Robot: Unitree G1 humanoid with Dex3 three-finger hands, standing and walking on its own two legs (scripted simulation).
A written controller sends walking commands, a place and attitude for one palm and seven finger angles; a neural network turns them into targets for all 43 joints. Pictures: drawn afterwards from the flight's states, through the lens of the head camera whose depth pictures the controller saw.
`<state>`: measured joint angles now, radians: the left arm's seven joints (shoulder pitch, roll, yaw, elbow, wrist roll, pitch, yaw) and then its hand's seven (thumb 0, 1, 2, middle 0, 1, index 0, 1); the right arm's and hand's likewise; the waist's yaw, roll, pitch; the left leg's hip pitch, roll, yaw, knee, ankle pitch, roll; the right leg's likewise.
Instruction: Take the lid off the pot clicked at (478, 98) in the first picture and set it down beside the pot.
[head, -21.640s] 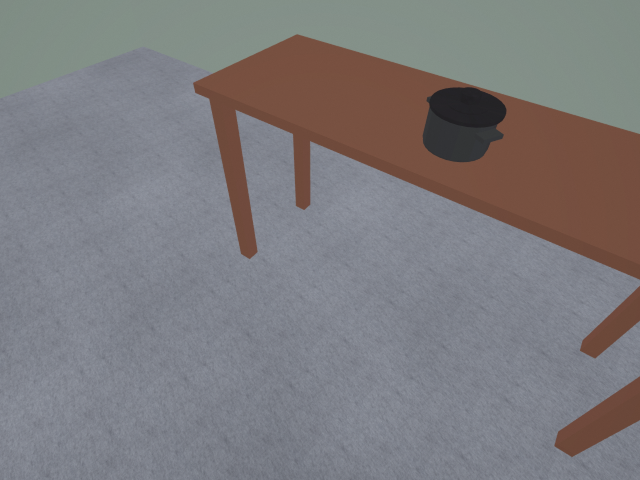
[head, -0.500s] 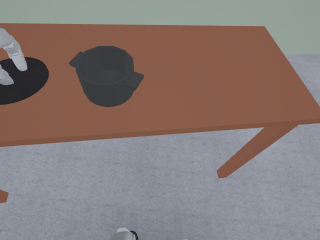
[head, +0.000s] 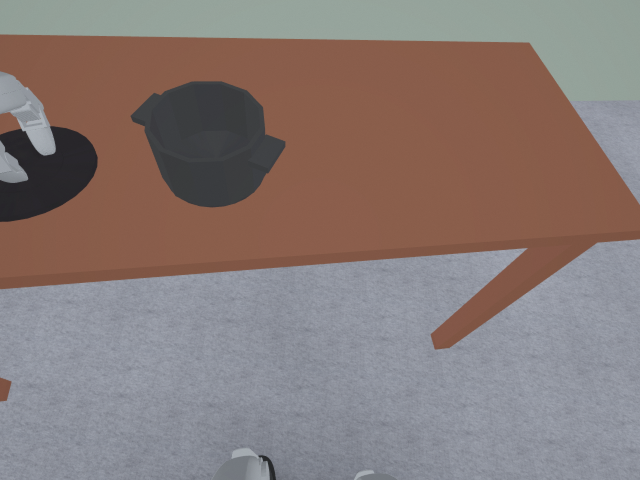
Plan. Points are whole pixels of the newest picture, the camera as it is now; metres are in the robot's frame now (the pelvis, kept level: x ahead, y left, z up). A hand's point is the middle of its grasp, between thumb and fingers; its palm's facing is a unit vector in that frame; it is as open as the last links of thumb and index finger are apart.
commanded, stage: lower the lid onto the table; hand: left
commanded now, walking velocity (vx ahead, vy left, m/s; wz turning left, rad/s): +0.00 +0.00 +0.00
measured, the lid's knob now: (14, 154) +0.50 +0.33 +0.08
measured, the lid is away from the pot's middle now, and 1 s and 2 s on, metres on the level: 0.22 0.24 0.24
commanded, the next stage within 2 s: open the fingers wide in 0.40 s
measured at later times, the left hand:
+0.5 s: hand (14, 170) +0.48 +0.33 +0.08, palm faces -0.51 -0.15 -0.84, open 7.0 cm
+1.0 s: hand (1, 203) +0.43 +0.33 +0.08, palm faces -0.46 -0.11 -0.88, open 7.1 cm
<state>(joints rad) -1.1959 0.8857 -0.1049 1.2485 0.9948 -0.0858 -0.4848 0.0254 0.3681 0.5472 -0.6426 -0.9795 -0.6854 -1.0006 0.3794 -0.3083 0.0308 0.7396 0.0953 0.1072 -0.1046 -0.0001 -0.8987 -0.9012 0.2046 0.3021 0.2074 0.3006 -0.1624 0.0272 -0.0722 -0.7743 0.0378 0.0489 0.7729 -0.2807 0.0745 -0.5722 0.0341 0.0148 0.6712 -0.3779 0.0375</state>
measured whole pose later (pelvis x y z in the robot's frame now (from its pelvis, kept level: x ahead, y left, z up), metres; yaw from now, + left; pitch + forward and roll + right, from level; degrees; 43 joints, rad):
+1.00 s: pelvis -0.02 +0.00 +0.00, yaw +2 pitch +14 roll -5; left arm -1.00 0.82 -0.08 1.10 0.99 -0.13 -0.39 0.01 0.38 0.60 -0.58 -0.99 -0.62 -1.01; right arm 0.33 -0.30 0.02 0.69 0.08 0.17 -0.08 0.00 -0.90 -0.90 0.20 0.30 0.21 0.30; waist -0.12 0.02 -0.07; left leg -0.78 0.03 0.02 0.80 -0.26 0.07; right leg -0.57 0.03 -0.02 0.71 -0.38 0.02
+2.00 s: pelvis +0.00 -0.01 +0.00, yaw +1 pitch +14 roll -4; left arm -1.05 0.86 -0.04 1.09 0.99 -0.10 -0.41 0.00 -0.03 0.70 -0.38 -0.82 -0.39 -0.82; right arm 0.34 -0.30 0.01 0.68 0.09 0.21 -0.06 0.00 -0.90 -0.90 0.20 0.30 0.21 0.30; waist -0.13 0.03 -0.08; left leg -0.76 0.03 0.03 0.79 -0.28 0.07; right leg -0.56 0.03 0.00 0.70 -0.40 0.03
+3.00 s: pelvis +0.00 -0.01 +0.01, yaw +2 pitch +11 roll -3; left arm -1.29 0.87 -0.15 1.16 0.99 0.02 -0.51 0.00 -0.03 0.70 -0.38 -0.82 -0.39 -0.82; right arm 0.34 -0.30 0.02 0.70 0.10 0.19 -0.05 0.00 -0.90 -0.90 0.20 0.30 0.21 0.30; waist -0.13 0.03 -0.06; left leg -0.62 0.01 0.03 0.66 -0.24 0.07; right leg -0.42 0.01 0.00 0.58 -0.35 0.03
